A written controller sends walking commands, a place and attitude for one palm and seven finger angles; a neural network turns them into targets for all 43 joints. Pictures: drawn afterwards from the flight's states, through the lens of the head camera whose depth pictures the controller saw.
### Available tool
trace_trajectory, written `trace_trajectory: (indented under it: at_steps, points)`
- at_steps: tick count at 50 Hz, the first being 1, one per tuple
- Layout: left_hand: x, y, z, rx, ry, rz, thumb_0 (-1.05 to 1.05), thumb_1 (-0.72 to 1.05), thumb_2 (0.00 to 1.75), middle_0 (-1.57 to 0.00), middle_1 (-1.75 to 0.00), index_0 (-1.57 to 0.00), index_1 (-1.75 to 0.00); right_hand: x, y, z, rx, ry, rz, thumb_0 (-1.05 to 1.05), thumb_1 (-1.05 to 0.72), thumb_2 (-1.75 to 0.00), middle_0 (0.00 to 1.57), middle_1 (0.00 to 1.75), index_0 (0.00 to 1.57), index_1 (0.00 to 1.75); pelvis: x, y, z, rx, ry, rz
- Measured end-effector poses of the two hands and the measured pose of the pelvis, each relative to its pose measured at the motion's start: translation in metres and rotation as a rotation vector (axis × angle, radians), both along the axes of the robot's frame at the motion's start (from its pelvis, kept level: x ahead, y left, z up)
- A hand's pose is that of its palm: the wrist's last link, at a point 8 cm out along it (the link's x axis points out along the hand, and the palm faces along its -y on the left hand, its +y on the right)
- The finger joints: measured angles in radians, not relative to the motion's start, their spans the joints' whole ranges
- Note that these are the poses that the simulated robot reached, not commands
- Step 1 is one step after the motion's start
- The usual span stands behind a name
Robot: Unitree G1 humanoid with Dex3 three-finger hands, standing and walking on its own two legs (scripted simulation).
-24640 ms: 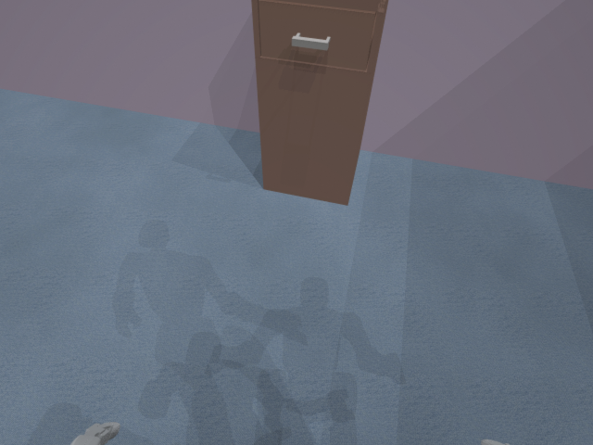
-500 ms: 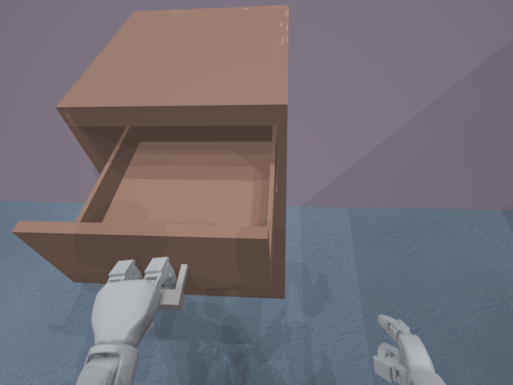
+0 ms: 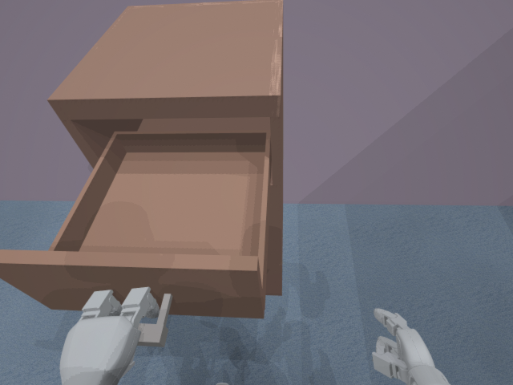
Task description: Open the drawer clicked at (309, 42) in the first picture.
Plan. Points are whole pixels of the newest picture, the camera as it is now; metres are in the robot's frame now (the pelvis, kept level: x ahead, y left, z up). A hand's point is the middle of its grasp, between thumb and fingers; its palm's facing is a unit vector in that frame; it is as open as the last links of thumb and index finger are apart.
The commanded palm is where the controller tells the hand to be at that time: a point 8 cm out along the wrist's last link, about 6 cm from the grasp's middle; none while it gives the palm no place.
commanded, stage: pull the drawer open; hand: left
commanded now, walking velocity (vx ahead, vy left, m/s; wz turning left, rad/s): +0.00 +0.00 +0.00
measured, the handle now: (127, 316) +0.21 +0.21 +0.03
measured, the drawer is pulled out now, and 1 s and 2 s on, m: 0.30 0.30 0.29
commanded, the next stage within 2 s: open the thumb to release the handle in 0.26 s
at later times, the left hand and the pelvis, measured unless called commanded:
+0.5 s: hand (123, 351) +0.17 +0.21 +0.01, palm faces -0.01 -0.09 -1.00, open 5.9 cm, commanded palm +0.14 +0.22 +0.06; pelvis +0.01 +0.00 -0.01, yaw +0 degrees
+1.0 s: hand (123, 354) +0.16 +0.21 +0.01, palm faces +0.00 -0.11 -0.99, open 13.4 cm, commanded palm +0.14 +0.22 +0.06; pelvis -0.01 -0.01 +0.00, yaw +2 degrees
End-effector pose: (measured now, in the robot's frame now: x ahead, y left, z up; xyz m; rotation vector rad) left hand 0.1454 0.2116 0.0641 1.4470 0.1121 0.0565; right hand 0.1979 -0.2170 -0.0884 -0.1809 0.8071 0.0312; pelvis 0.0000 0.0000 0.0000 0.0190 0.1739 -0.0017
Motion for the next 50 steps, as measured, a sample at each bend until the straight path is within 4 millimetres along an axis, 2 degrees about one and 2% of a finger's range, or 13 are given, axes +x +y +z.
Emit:
trace_trajectory:
  at_steps: [15,19,26,32,43,50]
  points:
    - [0.000,0.000,0.001,-0.014,0.013,0.009,0.05,0.70,0.75,-0.34,-1.36,-0.42,-1.35,-0.009,-0.006,-0.005,0.023,0.002,-0.028,0.01,-0.91,-0.90,0.20,0.30,0.20,0.30,0.006,-0.002,-0.005,0.006,0.025,-0.021]
    - [0.000,0.000,0.000,-0.010,0.010,0.001,0.05,0.70,0.75,-0.34,-1.36,-0.42,-1.35,-0.007,-0.009,-0.005,0.008,0.007,-0.026,0.01,-0.91,-0.90,0.20,0.30,0.20,0.30,0.008,-0.001,-0.006,0.003,0.034,-0.021]
    - [0.001,0.002,-0.001,0.026,-0.029,-0.022,0.02,0.65,0.77,-0.39,-1.34,-0.41,-1.33,-0.001,-0.008,-0.017,-0.014,0.035,-0.010,0.01,-0.91,-0.90,0.20,0.30,0.20,0.30,0.005,0.000,-0.010,0.001,0.043,0.000]
    - [0.001,-0.001,0.000,0.012,-0.034,0.015,0.01,0.41,0.69,-0.40,-1.31,-0.39,-1.30,0.001,-0.001,-0.017,0.017,0.024,-0.014,0.01,-0.91,-0.90,0.20,0.30,0.20,0.30,0.004,-0.004,-0.008,0.006,0.035,0.005]
    - [-0.004,-0.001,0.002,0.018,-0.015,0.018,0.00,-0.23,0.42,-0.36,-1.24,-0.34,-1.23,0.000,-0.004,-0.005,0.003,0.002,0.000,0.01,-0.91,-0.90,0.20,0.30,0.20,0.30,-0.002,-0.012,-0.002,0.005,0.002,0.016]
    - [-0.004,-0.001,0.002,0.015,-0.023,0.017,0.00,-0.42,0.33,-0.36,-1.24,-0.32,-1.20,-0.005,-0.013,-0.004,-0.029,0.008,-0.013,0.01,-0.91,-0.90,0.20,0.30,0.20,0.30,-0.009,-0.014,0.000,0.000,-0.007,0.027]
